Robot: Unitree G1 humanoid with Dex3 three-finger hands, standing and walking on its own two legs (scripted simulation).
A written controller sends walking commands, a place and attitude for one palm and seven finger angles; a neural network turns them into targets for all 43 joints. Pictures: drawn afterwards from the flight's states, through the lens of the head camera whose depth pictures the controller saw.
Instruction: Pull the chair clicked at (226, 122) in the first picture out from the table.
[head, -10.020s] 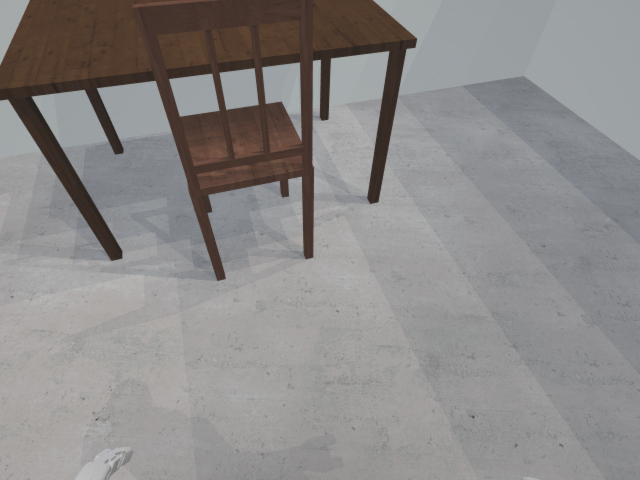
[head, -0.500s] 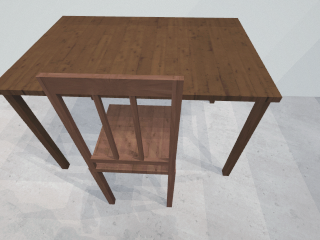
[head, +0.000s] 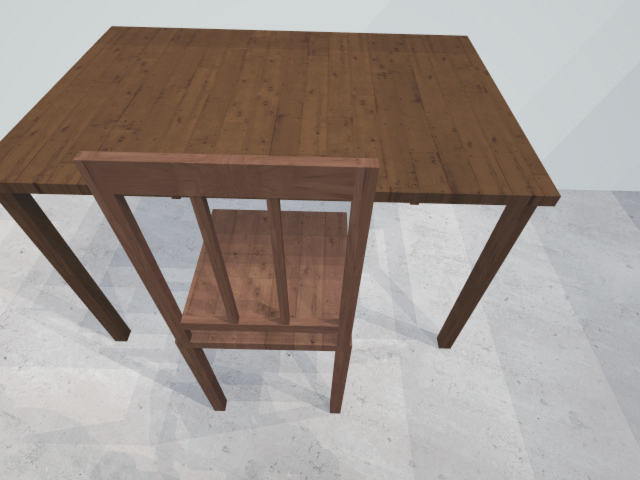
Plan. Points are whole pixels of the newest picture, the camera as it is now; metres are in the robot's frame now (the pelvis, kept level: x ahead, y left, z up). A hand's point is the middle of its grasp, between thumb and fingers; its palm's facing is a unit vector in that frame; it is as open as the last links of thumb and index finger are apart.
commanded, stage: come to a stop and stand still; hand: left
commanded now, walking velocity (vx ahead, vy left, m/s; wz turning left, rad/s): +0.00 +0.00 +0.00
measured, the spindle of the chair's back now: (219, 268) +0.44 +0.20 -0.05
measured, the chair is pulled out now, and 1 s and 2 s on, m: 0.00 0.00 0.00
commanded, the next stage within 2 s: look again from close up in 0.50 s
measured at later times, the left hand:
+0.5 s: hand out of the picture -0.01 +0.18 -0.18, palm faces +0.02 -0.99 -0.17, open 7.3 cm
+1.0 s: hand out of the picture +0.00 +0.17 -0.18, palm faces +0.01 -0.99 -0.17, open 7.3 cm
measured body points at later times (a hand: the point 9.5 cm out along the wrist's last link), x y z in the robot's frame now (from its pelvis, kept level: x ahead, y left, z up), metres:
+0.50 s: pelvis +0.01 +0.02 +0.00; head +0.01 +0.02 +0.45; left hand -0.01 +0.23 -0.16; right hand +0.01 -0.20 -0.16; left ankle +0.01 +0.07 -0.74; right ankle +0.02 -0.12 -0.74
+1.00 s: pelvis +0.02 +0.02 +0.00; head +0.02 +0.02 +0.45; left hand +0.00 +0.22 -0.16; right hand -0.01 -0.19 -0.16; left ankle +0.01 +0.07 -0.74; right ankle +0.02 -0.12 -0.74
